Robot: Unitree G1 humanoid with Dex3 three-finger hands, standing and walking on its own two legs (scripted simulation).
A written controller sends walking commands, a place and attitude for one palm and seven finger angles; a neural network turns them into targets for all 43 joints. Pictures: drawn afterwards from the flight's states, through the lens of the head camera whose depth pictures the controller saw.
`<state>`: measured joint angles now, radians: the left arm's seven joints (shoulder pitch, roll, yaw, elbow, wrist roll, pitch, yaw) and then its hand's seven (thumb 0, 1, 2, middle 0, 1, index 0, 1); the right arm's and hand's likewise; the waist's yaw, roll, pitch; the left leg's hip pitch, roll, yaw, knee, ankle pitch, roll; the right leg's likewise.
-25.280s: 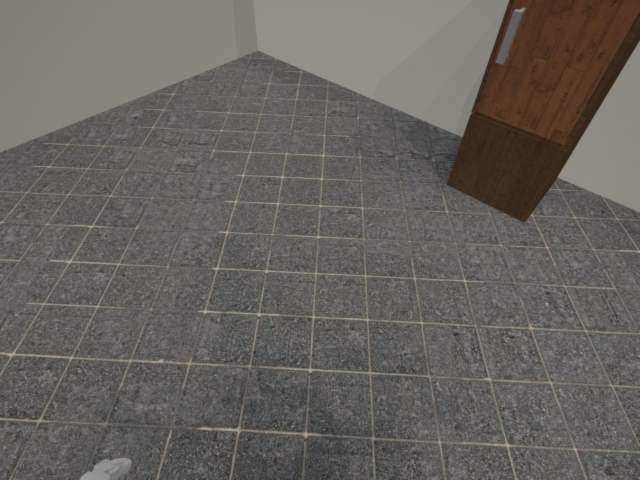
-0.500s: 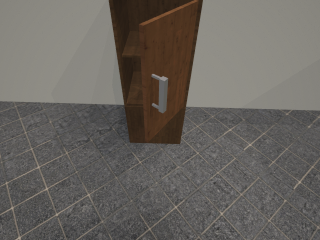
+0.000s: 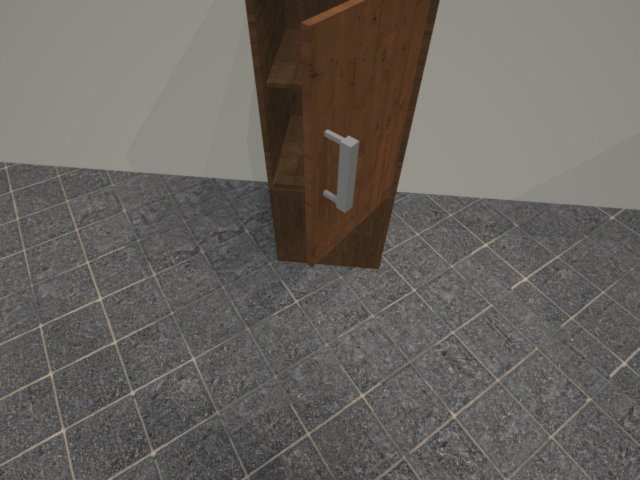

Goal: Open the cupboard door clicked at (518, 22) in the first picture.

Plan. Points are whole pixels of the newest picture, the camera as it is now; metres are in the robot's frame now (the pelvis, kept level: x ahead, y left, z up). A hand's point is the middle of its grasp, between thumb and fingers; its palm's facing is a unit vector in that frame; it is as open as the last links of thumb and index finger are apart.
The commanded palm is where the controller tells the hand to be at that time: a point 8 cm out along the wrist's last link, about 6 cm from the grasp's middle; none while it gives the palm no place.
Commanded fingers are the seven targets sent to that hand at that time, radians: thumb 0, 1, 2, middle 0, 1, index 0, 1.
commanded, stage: look to check the result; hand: left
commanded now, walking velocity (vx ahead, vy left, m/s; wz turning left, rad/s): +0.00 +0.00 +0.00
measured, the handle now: (337, 172) +0.66 +0.01 -0.04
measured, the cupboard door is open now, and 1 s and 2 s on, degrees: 55 55 55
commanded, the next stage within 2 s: walk to a spot facing it in 0.24 s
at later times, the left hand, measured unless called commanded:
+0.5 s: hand out of the picture +0.01 +0.16 -0.17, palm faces +0.00 -0.98 -0.20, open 7.4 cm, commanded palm none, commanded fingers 0.00 0.90 0.90 -0.20 -0.30 -0.20 -0.30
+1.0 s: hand out of the picture +0.10 +0.15 -0.16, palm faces -0.23 -0.92 -0.31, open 7.4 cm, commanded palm none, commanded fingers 0.00 0.90 0.90 -0.20 -0.30 -0.20 -0.30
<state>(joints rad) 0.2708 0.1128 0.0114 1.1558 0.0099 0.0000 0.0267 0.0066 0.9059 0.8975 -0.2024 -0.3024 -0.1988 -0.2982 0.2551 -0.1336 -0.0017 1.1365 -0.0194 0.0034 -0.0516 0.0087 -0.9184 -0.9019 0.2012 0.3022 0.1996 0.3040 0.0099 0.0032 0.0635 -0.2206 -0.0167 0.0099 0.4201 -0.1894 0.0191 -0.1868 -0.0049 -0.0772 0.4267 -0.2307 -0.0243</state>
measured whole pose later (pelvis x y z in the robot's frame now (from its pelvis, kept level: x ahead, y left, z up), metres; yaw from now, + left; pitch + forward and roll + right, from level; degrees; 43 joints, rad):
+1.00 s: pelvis +0.00 -0.04 -0.01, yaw -18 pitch +1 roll +2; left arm 0.22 0.20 0.08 0.97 0.02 0.03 0.02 0.01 0.90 0.90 -0.20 -0.30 -0.20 -0.30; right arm 0.09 -0.23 -0.07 0.94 -0.01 0.06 -0.04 0.00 -0.90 -0.90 0.20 0.30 0.20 0.30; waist 0.03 0.02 0.13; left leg -0.47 0.03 0.02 1.09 -0.44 -0.05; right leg -0.27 0.06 0.06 0.55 -0.29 -0.08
